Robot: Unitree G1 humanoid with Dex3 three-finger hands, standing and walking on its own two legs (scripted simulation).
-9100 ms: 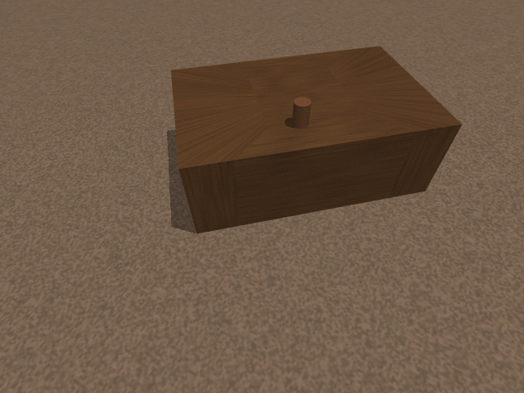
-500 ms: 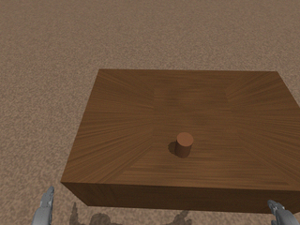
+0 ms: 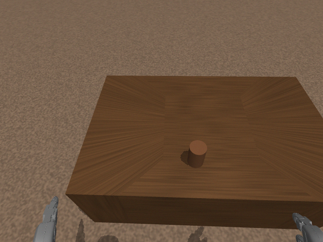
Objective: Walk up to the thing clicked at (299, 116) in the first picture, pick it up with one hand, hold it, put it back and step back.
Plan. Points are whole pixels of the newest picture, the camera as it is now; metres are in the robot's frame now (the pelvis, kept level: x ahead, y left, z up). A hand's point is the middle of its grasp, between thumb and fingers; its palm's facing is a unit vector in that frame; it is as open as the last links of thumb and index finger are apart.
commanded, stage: go down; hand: right
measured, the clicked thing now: (196, 154) +0.50 -0.11 -0.25
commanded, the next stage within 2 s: approach in 1.22 s
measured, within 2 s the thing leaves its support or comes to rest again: neither
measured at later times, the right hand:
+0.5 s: hand (279, 162) +0.33 -0.28 +0.00, palm faces +0.11 +0.99 -0.11, open 17.2 cm
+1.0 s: hand (286, 146) +0.36 -0.30 +0.03, palm faces +0.09 +0.99 -0.08, open 17.6 cm
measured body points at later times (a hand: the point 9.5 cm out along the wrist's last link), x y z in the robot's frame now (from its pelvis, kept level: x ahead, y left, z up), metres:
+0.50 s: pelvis -0.01 +0.00 +0.00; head +0.05 +0.00 +0.45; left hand +0.13 +0.28 -0.05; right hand +0.32 -0.33 +0.01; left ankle -0.03 +0.13 -0.69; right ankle +0.02 -0.13 -0.69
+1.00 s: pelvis -0.01 +0.00 +0.00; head +0.05 -0.03 +0.45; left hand +0.13 +0.27 -0.04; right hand +0.36 -0.35 +0.03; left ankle -0.03 +0.13 -0.69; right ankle +0.02 -0.13 -0.69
